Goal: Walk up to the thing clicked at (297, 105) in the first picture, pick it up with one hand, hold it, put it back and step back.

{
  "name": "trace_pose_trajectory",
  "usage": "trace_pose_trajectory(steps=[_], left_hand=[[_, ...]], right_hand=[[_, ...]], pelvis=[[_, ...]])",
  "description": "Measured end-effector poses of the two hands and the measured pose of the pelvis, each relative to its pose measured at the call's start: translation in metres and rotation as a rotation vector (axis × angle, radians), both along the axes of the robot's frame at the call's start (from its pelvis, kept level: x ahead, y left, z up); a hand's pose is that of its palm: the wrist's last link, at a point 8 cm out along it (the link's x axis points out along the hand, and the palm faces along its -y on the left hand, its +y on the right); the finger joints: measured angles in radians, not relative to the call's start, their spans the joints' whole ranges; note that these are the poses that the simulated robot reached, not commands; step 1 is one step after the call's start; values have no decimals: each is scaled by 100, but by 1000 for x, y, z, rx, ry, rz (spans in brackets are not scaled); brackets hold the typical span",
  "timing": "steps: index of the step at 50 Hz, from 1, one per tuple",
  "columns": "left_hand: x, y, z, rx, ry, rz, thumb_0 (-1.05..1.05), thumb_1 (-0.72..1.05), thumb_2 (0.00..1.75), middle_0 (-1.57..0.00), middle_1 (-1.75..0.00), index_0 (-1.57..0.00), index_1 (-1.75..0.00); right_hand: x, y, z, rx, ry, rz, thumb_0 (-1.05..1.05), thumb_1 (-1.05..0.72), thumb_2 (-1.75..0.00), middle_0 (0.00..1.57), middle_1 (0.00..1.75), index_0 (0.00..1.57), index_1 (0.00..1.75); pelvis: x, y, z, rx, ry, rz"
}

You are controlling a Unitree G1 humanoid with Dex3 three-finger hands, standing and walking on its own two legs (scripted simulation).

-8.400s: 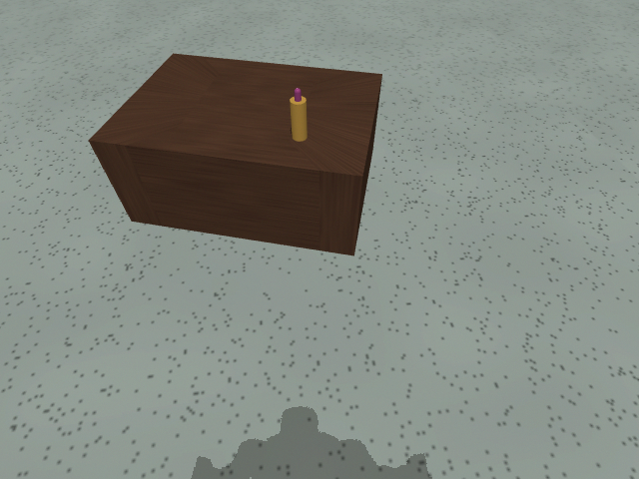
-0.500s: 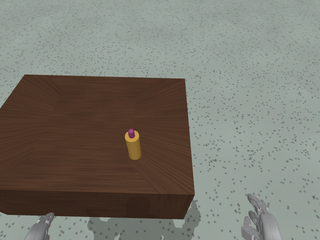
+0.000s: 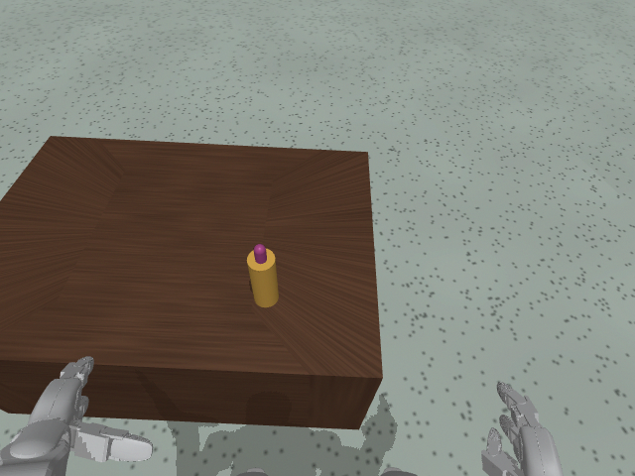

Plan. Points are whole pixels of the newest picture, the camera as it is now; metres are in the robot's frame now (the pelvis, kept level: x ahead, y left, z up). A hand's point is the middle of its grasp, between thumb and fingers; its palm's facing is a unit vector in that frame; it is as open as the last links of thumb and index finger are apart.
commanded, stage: go down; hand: left
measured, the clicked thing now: (263, 273) +0.52 +0.11 -0.20
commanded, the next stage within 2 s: none
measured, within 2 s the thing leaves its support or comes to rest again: neither
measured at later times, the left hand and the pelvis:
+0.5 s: hand (111, 312) +0.33 +0.28 -0.01, palm faces +0.01 -0.99 -0.16, open 17.5 cm; pelvis +0.00 +0.01 +0.01, yaw -3 degrees
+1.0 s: hand (106, 248) +0.41 +0.29 +0.03, palm faces +0.01 -1.00 -0.09, open 17.4 cm; pelvis -0.02 +0.00 +0.00, yaw -3 degrees
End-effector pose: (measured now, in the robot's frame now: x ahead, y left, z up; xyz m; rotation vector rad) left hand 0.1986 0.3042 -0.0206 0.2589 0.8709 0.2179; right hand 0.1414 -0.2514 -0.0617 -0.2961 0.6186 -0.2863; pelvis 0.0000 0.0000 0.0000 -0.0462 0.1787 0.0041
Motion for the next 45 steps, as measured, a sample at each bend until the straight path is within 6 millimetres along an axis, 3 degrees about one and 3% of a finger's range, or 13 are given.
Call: trace_pose_trajectory(steps=[7,13,17,24,28,37,45], left_hand=[[68,12,27,-51,-147,-41,-1,-50,12,-7,-8,-5,-9],[106,20,37,-107,-198,-88,-1,-53,11,-7,-8,-5,-9],[117,23,38,-133,-227,-122,-1,-55,9,-8,-8,-6,-9],[117,25,33,-139,-270,-143,-1,-57,6,-8,-6,-7,-7],[123,29,38,-140,-321,-145,-1,-56,5,-8,-4,-7,-5],[159,37,63,-165,-452,-168,-1,-52,4,-8,-4,-7,-4],[177,40,64,-186,-495,-184,-1,-53,2,-8,-4,-7,-4]], right_hand=[[-21,-5,-3,-12,70,-29,1,-85,-89,21,30,21,30],[-49,-12,-8,-11,158,-71,1,-87,-89,21,30,21,30],[-70,-15,-12,-6,230,-92,1,-88,-90,21,30,21,30],[-98,-16,-18,2,336,-107,1,-89,-90,21,30,21,30],[-104,-16,-18,-4,361,-98,1,-88,-90,21,30,21,30],[-110,-21,-15,-32,357,-71,1,-88,-89,21,30,21,30],[-127,-24,-19,-40,414,-69,1,-87,-89,21,30,21,30]], pelvis=[[-1,1,5,1,-1,-7],[2,5,9,4,14,-25],[3,7,9,7,25,-38],[0,8,9,11,30,-48],[-4,7,9,11,29,-45],[-18,4,5,10,46,-45],[-24,4,-1,7,84,-51]])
